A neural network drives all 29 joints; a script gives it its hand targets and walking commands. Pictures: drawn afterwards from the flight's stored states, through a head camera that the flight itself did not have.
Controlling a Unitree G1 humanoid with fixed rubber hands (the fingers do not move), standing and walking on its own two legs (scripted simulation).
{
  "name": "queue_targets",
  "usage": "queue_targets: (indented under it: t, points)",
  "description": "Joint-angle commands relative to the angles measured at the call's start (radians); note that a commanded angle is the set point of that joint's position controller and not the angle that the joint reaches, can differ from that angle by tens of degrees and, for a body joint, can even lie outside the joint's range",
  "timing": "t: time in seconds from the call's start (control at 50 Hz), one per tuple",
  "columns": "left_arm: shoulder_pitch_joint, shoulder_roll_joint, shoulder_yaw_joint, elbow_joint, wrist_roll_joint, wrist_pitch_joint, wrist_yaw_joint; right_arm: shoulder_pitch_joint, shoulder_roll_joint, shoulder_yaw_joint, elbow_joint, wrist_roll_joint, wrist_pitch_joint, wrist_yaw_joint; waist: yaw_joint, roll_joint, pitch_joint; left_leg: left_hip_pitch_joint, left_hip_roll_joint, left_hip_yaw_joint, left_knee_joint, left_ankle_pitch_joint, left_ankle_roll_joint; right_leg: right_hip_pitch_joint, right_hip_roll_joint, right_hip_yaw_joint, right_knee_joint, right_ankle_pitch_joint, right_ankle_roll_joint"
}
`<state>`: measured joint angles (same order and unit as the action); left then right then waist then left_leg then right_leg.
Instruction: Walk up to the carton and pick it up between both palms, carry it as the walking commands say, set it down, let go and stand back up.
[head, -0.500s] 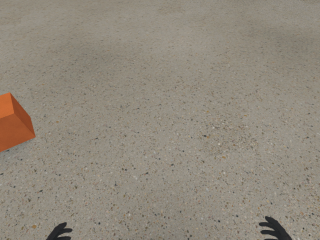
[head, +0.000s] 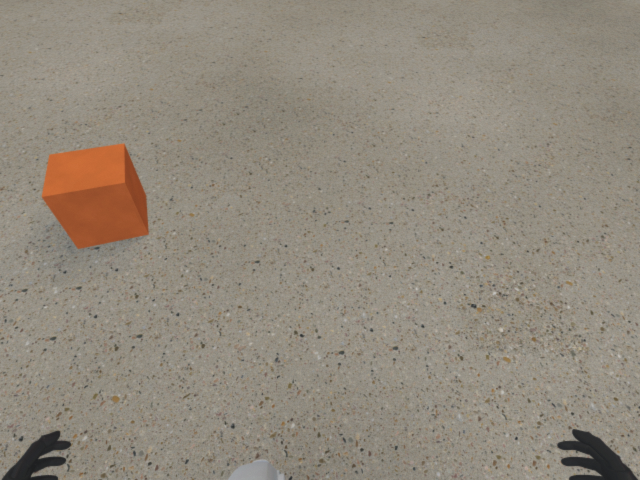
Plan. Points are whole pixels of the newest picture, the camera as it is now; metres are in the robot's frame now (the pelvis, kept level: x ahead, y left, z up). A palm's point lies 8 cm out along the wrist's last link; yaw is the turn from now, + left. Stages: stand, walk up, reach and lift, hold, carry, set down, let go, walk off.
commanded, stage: walk up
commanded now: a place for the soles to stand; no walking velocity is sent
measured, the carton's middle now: (101, 196) +1.20 +0.84 -0.60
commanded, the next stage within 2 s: none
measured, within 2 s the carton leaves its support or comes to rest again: neither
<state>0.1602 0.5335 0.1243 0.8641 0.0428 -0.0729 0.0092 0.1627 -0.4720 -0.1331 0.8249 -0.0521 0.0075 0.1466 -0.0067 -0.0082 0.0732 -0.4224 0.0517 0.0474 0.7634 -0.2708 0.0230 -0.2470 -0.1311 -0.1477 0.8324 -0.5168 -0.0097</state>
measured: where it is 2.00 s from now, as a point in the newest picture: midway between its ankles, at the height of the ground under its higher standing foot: (196, 385)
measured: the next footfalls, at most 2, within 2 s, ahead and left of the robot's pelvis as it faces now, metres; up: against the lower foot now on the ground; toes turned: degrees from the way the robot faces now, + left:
right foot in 0.22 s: +0.16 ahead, -0.08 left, +0.00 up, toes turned +4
left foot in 0.54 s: +0.18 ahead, +0.26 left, +0.00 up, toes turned +24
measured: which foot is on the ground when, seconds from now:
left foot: down 0.00-0.24, up 0.26-0.52, down 0.54-0.74, up 0.76-0.92, down 0.94-1.00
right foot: up 0.00-0.20, down 0.22-0.56, up 0.58-0.72, down 0.74-0.98, up 1.00-1.00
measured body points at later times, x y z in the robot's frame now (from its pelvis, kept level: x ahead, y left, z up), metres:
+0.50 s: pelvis +0.08 +0.05 +0.01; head +0.08 +0.05 +0.46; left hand +0.01 +0.43 -0.05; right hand +0.34 -0.20 -0.07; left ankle +0.14 +0.22 -0.69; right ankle +0.12 -0.08 -0.71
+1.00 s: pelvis +0.20 +0.19 -0.01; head +0.21 +0.19 +0.44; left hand +0.05 +0.52 -0.10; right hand +0.50 -0.01 -0.09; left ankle +0.24 +0.32 -0.71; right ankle +0.22 +0.02 -0.68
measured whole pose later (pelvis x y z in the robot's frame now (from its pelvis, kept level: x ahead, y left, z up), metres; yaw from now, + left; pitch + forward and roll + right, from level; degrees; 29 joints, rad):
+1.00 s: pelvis +0.20 +0.19 -0.01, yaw +33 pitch -3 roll +0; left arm 0.32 0.53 0.07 0.84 0.02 -0.11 -0.02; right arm 0.17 -0.44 -0.11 0.81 -0.02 -0.10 0.07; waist 0.02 0.00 0.07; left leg -0.49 -0.03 0.05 0.80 -0.22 0.05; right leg -0.29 -0.16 -0.09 1.03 -0.50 -0.01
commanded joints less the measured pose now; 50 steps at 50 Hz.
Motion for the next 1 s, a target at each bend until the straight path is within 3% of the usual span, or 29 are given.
queue_targets:
  t: [0.0, 0.02, 0.06, 0.1, 0.18, 0.2, 0.22, 0.24, 0.28, 0.34, 0.44, 0.48, 0.52, 0.54, 0.56, 0.6, 0.68, 0.7, 0.72, 0.74, 0.76, 0.8, 0.84, 0.86, 0.9, 0.92, 0.94, 0.96, 0.98]
  points:
    - [-0.125, 0.133, 0.000, -0.125, -0.017, -0.020, -0.005, 0.042, -0.292, -0.043, -0.085, 0.029, -0.013, -0.025, -0.094, 0.213, 0.002, 0.240, 0.248, -0.710, -0.618, -0.575, 0.268, -0.498, 0.039, 0.175, 0.316, -0.066, -0.028]
    - [-0.038, 0.162, 0.003, -0.100, -0.030, -0.023, -0.012, -0.006, -0.273, -0.046, -0.112, 0.034, -0.012, -0.036, -0.037, 0.125, -0.009, 0.272, 0.229, -0.590, -0.548, -0.458, 0.245, -0.446, 0.007, 0.157, 0.261, 0.015, -0.020]
    - [0.018, 0.152, 0.001, -0.047, -0.040, -0.024, -0.020, -0.042, -0.234, -0.032, -0.140, 0.021, -0.012, -0.036, -0.006, 0.159, -0.046, 0.183, 0.154, -0.426, -0.506, -0.334, 0.226, -0.307, 0.034, 0.106, 0.126, -0.005, -0.003]
    - [0.036, 0.171, 0.003, -0.040, -0.030, -0.026, -0.017, -0.010, -0.240, -0.029, -0.156, 0.013, -0.018, -0.029, -0.013, 0.192, -0.036, 0.051, 0.193, -0.499, -0.537, -0.402, 0.250, -0.195, 0.060, 0.105, 0.060, -0.019, -0.006]
    - [0.234, 0.195, 0.039, 0.004, -0.022, -0.028, -0.020, -0.104, -0.219, -0.031, -0.217, 0.001, -0.004, -0.021, 0.087, 0.165, -0.073, -0.213, 0.083, -0.358, -0.481, -0.451, 0.120, 0.210, 0.122, 0.062, -0.211, 0.104, -0.044]
    - [0.338, 0.215, 0.053, 0.007, -0.016, -0.030, -0.012, -0.098, -0.173, -0.017, -0.227, 0.000, 0.000, -0.023, 0.144, 0.050, -0.081, -0.363, -0.021, -0.256, -0.304, -0.449, 0.045, 0.391, 0.101, 0.125, -0.349, 0.054, -0.057]
    - [0.362, 0.313, 0.079, -0.013, -0.006, -0.032, 0.005, -0.075, -0.059, 0.011, -0.252, 0.002, -0.004, -0.028, 0.172, -0.318, -0.086, -0.475, -0.176, -0.132, 0.040, -0.363, -0.034, 0.383, -0.182, 0.551, -0.616, -0.349, -0.116]
    - [0.182, 0.351, 0.075, -0.069, 0.002, -0.037, 0.016, -0.100, -0.109, -0.008, -0.244, -0.002, 0.001, -0.039, 0.102, -0.245, 0.017, -0.491, -0.098, -0.201, 0.319, -0.204, -0.029, 0.152, -0.426, 0.879, -0.763, -0.512, -0.166]
    - [0.018, 0.243, 0.040, -0.137, -0.004, -0.061, 0.010, -0.005, -0.219, -0.045, -0.168, 0.005, -0.016, -0.029, 0.003, -0.039, 0.057, -0.336, 0.001, -0.228, 0.342, -0.095, -0.024, 0.043, -0.339, 0.649, -0.667, -0.358, -0.198]
    - [0.108, 0.214, 0.044, -0.114, -0.014, -0.070, -0.001, 0.003, -0.202, -0.049, -0.139, 0.015, -0.034, -0.012, 0.037, -0.148, -0.025, -0.271, 0.021, -0.141, 0.201, -0.103, -0.048, 0.118, -0.238, 0.385, -0.606, -0.164, -0.199]
    - [0.083, 0.295, 0.052, -0.133, 0.001, -0.060, -0.018, -0.151, -0.188, -0.046, -0.166, 0.023, -0.037, 0.016, 0.066, -0.133, 0.032, -0.144, 0.058, -0.078, 0.023, -0.165, -0.036, -0.022, -0.335, 0.279, -0.619, -0.199, -0.224]
    - [0.009, 0.266, 0.035, -0.144, 0.003, -0.054, -0.025, -0.020, -0.195, -0.055, -0.105, 0.033, -0.044, 0.016, -0.011, -0.158, -0.027, 0.103, 0.028, -0.015, -0.092, -0.089, -0.011, -0.154, -0.266, 0.127, -0.520, -0.209, -0.172]
    - [0.036, 0.158, -0.004, -0.147, 0.000, -0.044, -0.030, 0.225, -0.273, -0.093, 0.005, 0.034, -0.052, -0.017, -0.133, 0.207, -0.114, 0.488, -0.055, -0.030, -0.197, -0.295, 0.062, -0.390, -0.080, -0.037, -0.022, -0.169, -0.101]
    - [0.069, 0.084, -0.024, -0.163, -0.019, -0.041, -0.032, 0.280, -0.350, -0.106, -0.018, 0.019, -0.051, -0.052, -0.157, 0.477, -0.106, 0.519, 0.182, -0.534, -0.456, -0.636, 0.191, -0.607, 0.051, -0.085, 0.353, -0.132, -0.028]
    - [0.014, 0.155, -0.014, -0.157, -0.023, -0.044, -0.024, 0.175, -0.334, -0.080, -0.070, 0.039, -0.062, -0.060, -0.139, 0.261, -0.068, 0.411, 0.278, -0.826, -0.601, -0.699, 0.280, -0.630, 0.064, 0.092, 0.404, -0.046, -0.013]
    - [0.078, 0.217, -0.008, -0.122, -0.040, -0.040, -0.038, 0.052, -0.321, -0.070, -0.097, 0.064, -0.062, -0.069, -0.055, 0.120, -0.028, 0.243, 0.273, -0.644, -0.511, -0.540, 0.274, -0.466, -0.040, 0.152, 0.264, 0.045, -0.019]
    - [0.339, 0.187, 0.016, 0.015, -0.037, -0.061, -0.038, -0.125, -0.253, -0.035, -0.150, 0.047, -0.051, -0.059, 0.101, 0.206, -0.062, -0.156, 0.142, -0.351, -0.279, -0.374, 0.197, 0.056, 0.041, 0.103, -0.178, 0.043, -0.041]
    - [0.436, 0.234, 0.031, 0.044, -0.022, -0.070, -0.024, -0.143, -0.203, -0.017, -0.162, 0.039, -0.047, -0.057, 0.168, 0.029, -0.066, -0.328, 0.022, -0.216, -0.031, -0.400, 0.120, 0.267, 0.056, 0.168, -0.339, 0.013, -0.059]
    - [0.471, 0.350, 0.066, 0.036, -0.003, -0.068, -0.012, -0.118, -0.087, 0.012, -0.189, 0.037, -0.050, -0.066, 0.216, -0.334, -0.022, -0.535, -0.163, -0.111, 0.323, -0.331, 0.040, 0.271, -0.204, 0.619, -0.588, -0.386, -0.094]
    - [0.274, 0.381, 0.055, -0.048, 0.003, -0.071, -0.003, -0.134, -0.141, -0.004, -0.186, 0.032, -0.053, -0.081, 0.140, -0.172, 0.036, -0.568, -0.112, -0.211, 0.398, -0.186, 0.003, 0.156, -0.378, 0.856, -0.700, -0.514, -0.184]
    - [0.176, 0.340, 0.039, -0.075, -0.011, -0.068, -0.001, -0.203, -0.237, -0.040, -0.154, 0.027, -0.064, -0.082, 0.113, 0.010, 0.087, -0.511, -0.052, -0.239, 0.406, -0.149, -0.005, 0.080, -0.387, 0.857, -0.707, -0.464, -0.199]
    - [0.123, 0.297, 0.031, -0.096, -0.010, -0.083, -0.004, -0.130, -0.223, -0.030, -0.130, 0.031, -0.088, -0.064, 0.073, -0.063, 0.092, -0.492, 0.036, -0.156, 0.308, -0.141, 0.001, 0.143, -0.343, 0.615, -0.544, -0.131, -0.282]
    - [0.110, 0.276, 0.028, -0.114, 0.000, -0.083, -0.011, -0.100, -0.202, -0.026, -0.116, 0.035, -0.099, -0.060, 0.051, -0.162, 0.057, -0.376, 0.056, -0.148, 0.173, -0.271, 0.015, 0.096, -0.360, 0.473, -0.481, 0.091, -0.292]
    - [0.124, 0.277, 0.023, -0.108, -0.009, -0.085, -0.018, -0.110, -0.200, -0.020, -0.107, 0.021, -0.105, -0.059, 0.044, -0.113, 0.038, -0.304, 0.042, -0.102, 0.100, -0.242, 0.013, 0.086, -0.363, 0.424, -0.446, 0.244, -0.289]
    - [0.067, 0.229, -0.007, -0.110, -0.023, -0.065, -0.027, 0.007, -0.174, -0.025, -0.055, 0.031, -0.116, -0.057, -0.047, -0.095, -0.036, 0.098, -0.053, 0.018, -0.167, -0.085, 0.024, -0.089, -0.200, 0.130, -0.268, 0.375, -0.181]
    - [0.097, 0.158, -0.025, -0.119, -0.022, -0.058, -0.031, 0.201, -0.213, -0.053, 0.021, 0.035, -0.127, -0.074, -0.130, 0.104, -0.161, 0.372, -0.105, -0.020, -0.215, -0.085, 0.023, -0.205, -0.112, 0.026, 0.120, 0.454, -0.129]
    - [0.110, 0.059, -0.053, -0.149, -0.034, -0.056, -0.029, 0.279, -0.319, -0.081, 0.018, 0.027, -0.123, -0.099, -0.151, 0.460, -0.155, 0.516, 0.126, -0.559, -0.373, -0.260, 0.129, -0.532, 0.041, 0.000, 0.493, 0.131, -0.047]
    - [0.073, 0.137, -0.034, -0.154, -0.033, -0.044, -0.023, 0.228, -0.359, -0.074, -0.035, 0.044, -0.118, -0.108, -0.137, 0.333, -0.140, 0.475, 0.228, -0.814, -0.501, -0.424, 0.210, -0.622, 0.081, 0.139, 0.530, -0.009, -0.053]
    - [0.069, 0.204, -0.021, -0.135, -0.040, -0.040, -0.020, 0.161, -0.358, -0.067, -0.045, 0.075, -0.116, -0.110, -0.120, 0.161, -0.115, 0.394, 0.286, -0.891, -0.524, -0.474, 0.268, -0.588, 0.039, 0.204, 0.509, 0.036, -0.041]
